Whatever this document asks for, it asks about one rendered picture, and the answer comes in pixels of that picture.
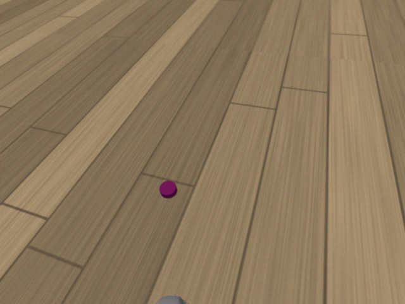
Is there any tin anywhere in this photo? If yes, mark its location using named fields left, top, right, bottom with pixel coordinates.
left=159, top=180, right=177, bottom=198

